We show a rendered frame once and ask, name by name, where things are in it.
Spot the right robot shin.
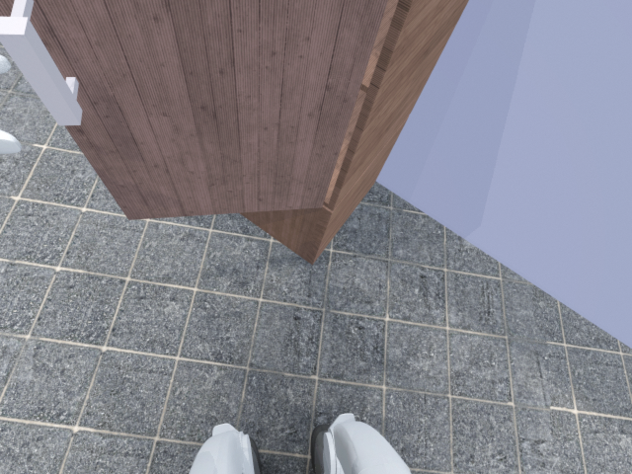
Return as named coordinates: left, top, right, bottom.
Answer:
left=323, top=413, right=356, bottom=474

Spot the robot right thigh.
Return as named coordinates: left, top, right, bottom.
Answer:
left=323, top=422, right=412, bottom=474

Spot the robot left hand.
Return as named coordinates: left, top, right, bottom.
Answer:
left=0, top=55, right=22, bottom=154

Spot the cupboard door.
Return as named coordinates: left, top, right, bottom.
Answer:
left=0, top=0, right=388, bottom=220

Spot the handle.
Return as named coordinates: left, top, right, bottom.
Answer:
left=0, top=0, right=82, bottom=125

